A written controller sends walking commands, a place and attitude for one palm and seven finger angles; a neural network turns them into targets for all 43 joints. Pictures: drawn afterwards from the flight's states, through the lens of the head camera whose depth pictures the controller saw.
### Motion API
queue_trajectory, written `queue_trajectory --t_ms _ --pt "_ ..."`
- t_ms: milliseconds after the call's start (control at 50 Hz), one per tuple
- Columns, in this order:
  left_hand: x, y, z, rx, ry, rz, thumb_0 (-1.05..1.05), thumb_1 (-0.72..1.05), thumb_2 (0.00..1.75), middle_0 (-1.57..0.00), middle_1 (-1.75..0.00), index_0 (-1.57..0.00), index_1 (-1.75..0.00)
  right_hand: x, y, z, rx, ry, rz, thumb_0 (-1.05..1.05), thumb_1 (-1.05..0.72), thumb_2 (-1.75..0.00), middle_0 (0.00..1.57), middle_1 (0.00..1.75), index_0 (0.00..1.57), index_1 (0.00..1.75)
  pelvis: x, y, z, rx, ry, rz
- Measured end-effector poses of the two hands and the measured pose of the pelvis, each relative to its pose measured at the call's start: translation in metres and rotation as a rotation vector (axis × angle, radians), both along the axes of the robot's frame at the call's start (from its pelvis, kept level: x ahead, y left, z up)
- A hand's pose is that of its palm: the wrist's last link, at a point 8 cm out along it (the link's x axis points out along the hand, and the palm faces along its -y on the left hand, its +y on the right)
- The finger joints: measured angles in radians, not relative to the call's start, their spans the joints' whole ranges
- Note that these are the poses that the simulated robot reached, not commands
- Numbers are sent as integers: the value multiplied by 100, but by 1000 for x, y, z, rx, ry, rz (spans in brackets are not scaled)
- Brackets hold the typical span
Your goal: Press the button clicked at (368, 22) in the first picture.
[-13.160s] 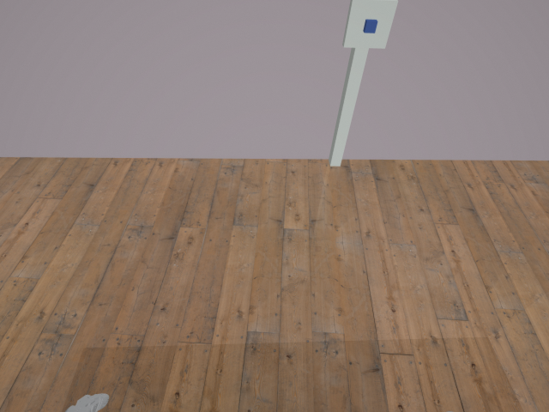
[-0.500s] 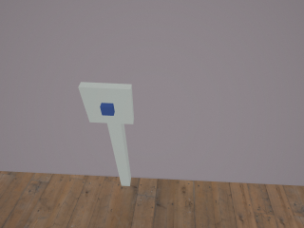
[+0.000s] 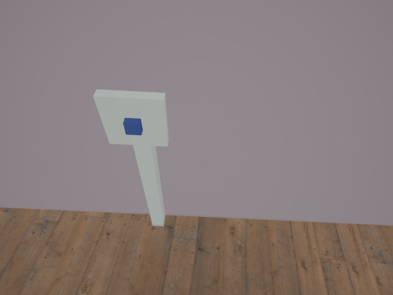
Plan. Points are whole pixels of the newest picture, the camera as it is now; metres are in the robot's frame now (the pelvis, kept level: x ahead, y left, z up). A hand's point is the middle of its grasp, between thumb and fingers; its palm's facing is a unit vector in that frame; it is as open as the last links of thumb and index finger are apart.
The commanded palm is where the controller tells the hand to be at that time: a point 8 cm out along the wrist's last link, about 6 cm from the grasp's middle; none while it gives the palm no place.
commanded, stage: come to a stop and stand still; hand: left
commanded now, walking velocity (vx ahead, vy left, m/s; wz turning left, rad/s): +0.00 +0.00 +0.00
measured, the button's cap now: (133, 125) +0.53 +0.21 +0.01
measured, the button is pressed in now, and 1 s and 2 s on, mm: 0 0 0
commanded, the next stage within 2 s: look again from close up in 1.96 s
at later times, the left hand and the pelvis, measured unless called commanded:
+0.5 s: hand out of the picture -0.03 +0.26 -0.15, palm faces +0.02 -0.95 -0.32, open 7.4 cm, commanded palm none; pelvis -0.06 +0.01 +0.00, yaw +1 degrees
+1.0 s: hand out of the picture -0.04 +0.24 -0.15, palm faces +0.02 -0.96 -0.29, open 7.4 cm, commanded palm none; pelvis -0.09 +0.01 +0.01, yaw +2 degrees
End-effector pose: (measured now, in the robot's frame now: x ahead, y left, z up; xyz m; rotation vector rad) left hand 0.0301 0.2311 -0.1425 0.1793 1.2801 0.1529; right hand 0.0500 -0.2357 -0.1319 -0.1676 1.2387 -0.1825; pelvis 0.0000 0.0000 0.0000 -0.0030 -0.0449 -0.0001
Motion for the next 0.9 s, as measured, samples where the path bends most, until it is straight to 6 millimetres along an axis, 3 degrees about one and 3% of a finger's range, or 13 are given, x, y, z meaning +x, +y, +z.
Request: queue_trajectory --t_ms 100,200,420,600,720,900 --pt "10 23 6 30 -106 -19 0 91 90 -20 -30 -20 -30 -1 4 7 -17 -96 19 0 -91 -90 20 30 20 30 -18 8 -3 -12 -3 4" --pt "6 41 16 53 -156 -30 0 91 90 -20 -30 -20 -30 -14 8 8 -12 -119 35 0 -91 -90 20 30 20 30 -34 16 -3 -17 -2 7" --pt "-47 65 26 101 -76 -9 0 91 90 -20 -30 -20 -30 -50 -13 9 -43 -45 57 1 -90 -90 21 30 21 30 -57 17 2 -13 1 19" --pt "-78 69 24 106 -10 2 0 91 90 -20 -30 -20 -30 -61 -45 20 -114 -22 57 1 -91 -90 21 30 21 30 -68 12 5 -11 -8 25" --pt "-77 64 23 91 -21 -6 0 91 90 -20 -30 -20 -30 -61 -52 26 -130 -33 62 1 -91 -90 21 30 20 30 -73 10 7 -11 -15 25" --pt "-71 58 24 76 -56 -14 0 91 90 -20 -30 -20 -30 -63 -47 26 -113 -41 71 1 -91 -90 21 30 21 30 -84 9 8 -8 -19 29"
